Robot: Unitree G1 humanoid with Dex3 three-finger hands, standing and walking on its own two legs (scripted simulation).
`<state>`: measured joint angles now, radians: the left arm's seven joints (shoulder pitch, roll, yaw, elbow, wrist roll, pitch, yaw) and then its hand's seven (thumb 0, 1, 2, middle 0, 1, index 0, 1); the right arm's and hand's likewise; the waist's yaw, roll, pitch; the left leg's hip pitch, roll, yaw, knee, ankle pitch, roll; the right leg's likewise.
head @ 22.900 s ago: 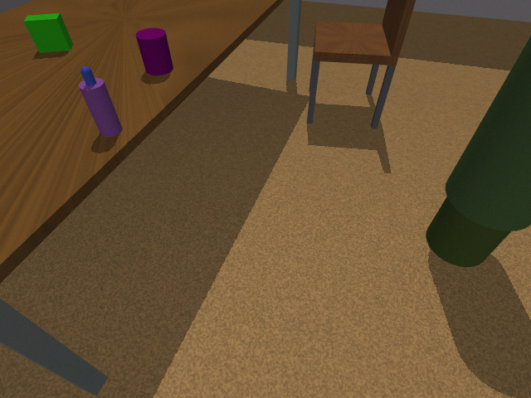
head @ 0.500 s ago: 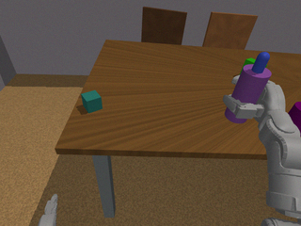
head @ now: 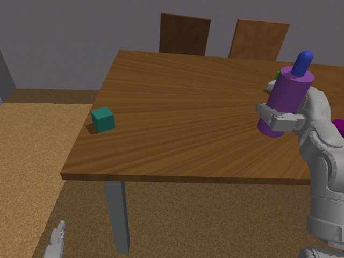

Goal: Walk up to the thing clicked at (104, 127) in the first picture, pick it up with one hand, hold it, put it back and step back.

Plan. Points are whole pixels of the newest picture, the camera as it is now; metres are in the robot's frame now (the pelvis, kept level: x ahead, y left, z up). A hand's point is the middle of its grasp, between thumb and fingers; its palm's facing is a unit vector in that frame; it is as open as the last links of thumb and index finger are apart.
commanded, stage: hold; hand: right
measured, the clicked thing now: (286, 95) +0.34 -0.18 +0.30
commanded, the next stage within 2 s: none
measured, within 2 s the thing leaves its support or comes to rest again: neither
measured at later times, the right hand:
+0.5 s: hand (276, 117) +0.33 -0.18 +0.25, palm faces +0.20 +0.98 -0.03, open 7.8 cm
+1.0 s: hand (277, 115) +0.33 -0.18 +0.25, palm faces +0.19 +0.98 -0.03, open 7.8 cm
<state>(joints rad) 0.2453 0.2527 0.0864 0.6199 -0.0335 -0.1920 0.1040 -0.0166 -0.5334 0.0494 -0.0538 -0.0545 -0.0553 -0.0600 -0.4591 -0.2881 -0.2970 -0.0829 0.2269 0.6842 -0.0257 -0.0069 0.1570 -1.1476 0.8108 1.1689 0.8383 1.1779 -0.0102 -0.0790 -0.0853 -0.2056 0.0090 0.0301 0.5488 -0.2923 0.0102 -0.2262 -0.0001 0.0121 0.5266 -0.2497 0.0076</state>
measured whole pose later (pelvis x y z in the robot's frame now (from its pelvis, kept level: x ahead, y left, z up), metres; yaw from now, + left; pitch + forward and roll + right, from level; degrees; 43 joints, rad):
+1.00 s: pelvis +0.00 +0.00 +0.00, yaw +0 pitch -3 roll +0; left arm 0.23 0.26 0.10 0.67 -0.03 -0.22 0.10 -0.02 -0.53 0.05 -0.06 -0.06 -0.06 -0.06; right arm -0.42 -0.28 -0.31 -0.15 0.23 0.75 -0.03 -0.01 0.16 -1.15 0.81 1.17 0.84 1.18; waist 0.00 -0.08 -0.07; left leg -0.21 0.01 0.03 0.56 -0.29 0.01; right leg -0.23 0.00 0.01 0.54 -0.25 0.01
